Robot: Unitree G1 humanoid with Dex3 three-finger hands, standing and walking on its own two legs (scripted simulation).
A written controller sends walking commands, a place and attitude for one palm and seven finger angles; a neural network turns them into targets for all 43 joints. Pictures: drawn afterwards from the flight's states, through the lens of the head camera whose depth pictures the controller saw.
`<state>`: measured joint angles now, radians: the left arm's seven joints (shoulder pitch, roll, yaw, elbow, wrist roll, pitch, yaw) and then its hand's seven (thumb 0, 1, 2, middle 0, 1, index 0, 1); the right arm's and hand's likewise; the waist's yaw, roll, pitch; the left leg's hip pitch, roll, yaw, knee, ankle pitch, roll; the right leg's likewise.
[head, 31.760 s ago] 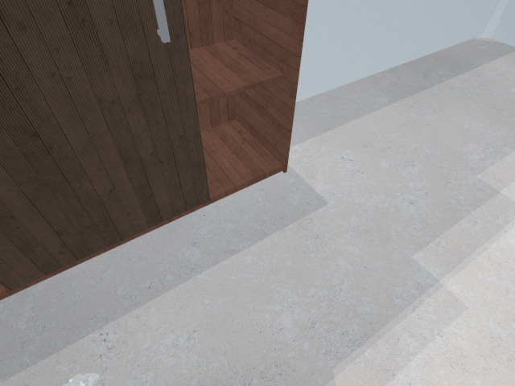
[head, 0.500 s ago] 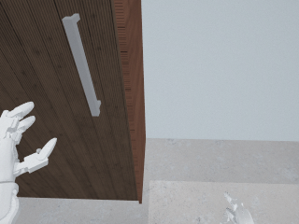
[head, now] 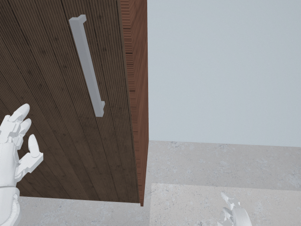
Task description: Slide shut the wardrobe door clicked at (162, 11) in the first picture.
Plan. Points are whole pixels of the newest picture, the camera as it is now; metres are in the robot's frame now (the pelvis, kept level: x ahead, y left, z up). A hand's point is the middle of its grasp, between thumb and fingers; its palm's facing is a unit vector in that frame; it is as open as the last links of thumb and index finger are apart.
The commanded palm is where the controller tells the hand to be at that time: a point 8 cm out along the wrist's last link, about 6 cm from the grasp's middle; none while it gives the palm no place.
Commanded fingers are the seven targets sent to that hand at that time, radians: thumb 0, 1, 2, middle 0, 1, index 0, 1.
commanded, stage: step back with the hand held close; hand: left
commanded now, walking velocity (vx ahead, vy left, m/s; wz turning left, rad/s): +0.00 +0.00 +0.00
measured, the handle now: (92, 72) +0.42 +0.23 +0.23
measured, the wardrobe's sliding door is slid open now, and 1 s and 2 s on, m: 0.00 0.00 0.00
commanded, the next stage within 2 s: stop stepping back and stand still in 1.50 s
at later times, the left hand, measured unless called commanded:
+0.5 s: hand (30, 167) +0.17 +0.28 +0.15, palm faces +0.37 -0.79 -0.49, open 7.5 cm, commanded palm +0.10 +0.32 +0.17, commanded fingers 0.00 0.90 0.90 -0.20 -0.30 -0.20 -0.30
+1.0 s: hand out of the picture +0.10 +0.30 +0.17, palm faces +0.50 -0.74 -0.45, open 7.5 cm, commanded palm +0.02 +0.33 +0.17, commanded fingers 0.00 0.90 0.90 -0.20 -0.30 -0.20 -0.30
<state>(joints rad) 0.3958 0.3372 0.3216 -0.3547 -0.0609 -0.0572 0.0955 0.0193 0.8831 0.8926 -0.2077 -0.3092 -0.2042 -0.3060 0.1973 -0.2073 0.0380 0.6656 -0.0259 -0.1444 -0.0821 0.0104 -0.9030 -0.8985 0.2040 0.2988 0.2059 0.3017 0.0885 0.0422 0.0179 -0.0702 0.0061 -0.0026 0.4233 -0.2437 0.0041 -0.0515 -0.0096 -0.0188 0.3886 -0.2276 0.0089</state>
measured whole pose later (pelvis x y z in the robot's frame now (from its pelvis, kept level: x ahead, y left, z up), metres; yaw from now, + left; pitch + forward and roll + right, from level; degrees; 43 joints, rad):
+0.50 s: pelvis -0.04 +0.02 -0.01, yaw -1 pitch +0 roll -1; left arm 0.52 0.42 0.39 -0.43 -0.03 -0.17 0.13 0.02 0.89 0.90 -0.21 -0.31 -0.21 -0.30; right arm 0.20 -0.23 0.00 0.55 -0.01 -0.03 -0.09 0.01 -0.90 -0.90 0.20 0.30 0.20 0.30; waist 0.01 0.01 0.01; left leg -0.30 -0.01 0.03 0.50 -0.20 0.03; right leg -0.28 -0.02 0.01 0.45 -0.17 0.04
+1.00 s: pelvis -0.10 +0.03 -0.02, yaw +3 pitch +0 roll -4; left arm 0.45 0.42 0.45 -0.48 0.02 -0.28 0.15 0.02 0.88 0.90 -0.21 -0.31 -0.21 -0.30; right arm 0.27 -0.19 0.00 0.61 -0.03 -0.14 -0.08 0.01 -0.90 -0.90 0.20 0.30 0.21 0.30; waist -0.01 0.03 0.00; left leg -0.47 0.01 -0.05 0.63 -0.17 0.05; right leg -0.36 0.07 0.02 0.76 -0.31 0.01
